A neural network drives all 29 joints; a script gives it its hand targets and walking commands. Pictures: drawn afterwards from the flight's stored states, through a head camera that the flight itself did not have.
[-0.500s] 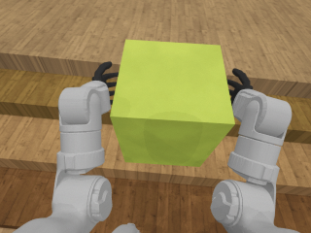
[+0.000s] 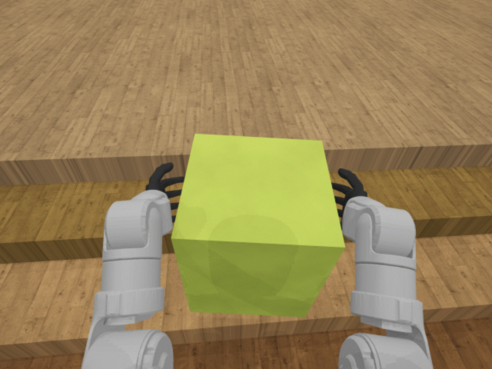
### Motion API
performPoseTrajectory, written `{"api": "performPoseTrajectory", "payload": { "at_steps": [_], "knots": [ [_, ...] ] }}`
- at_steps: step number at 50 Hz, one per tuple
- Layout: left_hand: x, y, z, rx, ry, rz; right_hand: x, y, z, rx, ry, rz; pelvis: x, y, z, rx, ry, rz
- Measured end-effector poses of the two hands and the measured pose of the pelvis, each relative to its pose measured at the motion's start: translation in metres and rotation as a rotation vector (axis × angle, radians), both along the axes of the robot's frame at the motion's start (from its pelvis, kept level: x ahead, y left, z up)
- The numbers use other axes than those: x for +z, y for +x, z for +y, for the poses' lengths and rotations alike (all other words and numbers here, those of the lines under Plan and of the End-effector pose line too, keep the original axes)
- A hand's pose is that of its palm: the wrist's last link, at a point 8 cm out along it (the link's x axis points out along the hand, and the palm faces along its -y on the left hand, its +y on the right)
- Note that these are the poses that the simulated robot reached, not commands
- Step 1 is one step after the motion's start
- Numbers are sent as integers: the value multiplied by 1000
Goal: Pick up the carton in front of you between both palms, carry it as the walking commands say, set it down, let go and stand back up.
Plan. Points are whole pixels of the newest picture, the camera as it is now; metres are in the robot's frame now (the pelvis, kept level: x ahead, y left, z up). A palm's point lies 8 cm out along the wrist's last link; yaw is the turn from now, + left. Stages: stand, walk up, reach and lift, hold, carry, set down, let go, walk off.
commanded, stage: carry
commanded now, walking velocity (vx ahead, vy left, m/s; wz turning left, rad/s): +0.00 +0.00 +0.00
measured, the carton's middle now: (252, 230) +0.36 +0.00 +0.06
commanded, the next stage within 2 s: none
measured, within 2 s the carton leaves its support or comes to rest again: neither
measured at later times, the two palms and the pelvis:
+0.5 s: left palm (165, 208) +0.33 +0.13 +0.13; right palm (364, 216) +0.33 -0.17 +0.13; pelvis +0.00 -0.01 +0.00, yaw +0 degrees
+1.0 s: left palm (164, 212) +0.33 +0.13 +0.13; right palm (364, 219) +0.33 -0.17 +0.13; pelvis -0.01 -0.01 +0.00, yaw +0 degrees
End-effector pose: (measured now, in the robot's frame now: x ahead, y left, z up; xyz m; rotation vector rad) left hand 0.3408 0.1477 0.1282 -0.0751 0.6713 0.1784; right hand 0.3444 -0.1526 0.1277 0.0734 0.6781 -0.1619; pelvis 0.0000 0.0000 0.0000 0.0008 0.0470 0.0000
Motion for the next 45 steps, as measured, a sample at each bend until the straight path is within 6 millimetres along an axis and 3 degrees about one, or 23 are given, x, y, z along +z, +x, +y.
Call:
{"api": "performPoseTrajectory", "payload": {
  "at_steps": [15,45],
  "knots": [
    [3,-5,-7,-7,6,-12,4,-5,-7,6,-9,-12,1,5,-10,3,-3,-13],
    [2,-12,-14,-17,9,-8,2,-15,-14,-1,-10,-7,2,-4,-13,-5,-2,-24]
  ]
}}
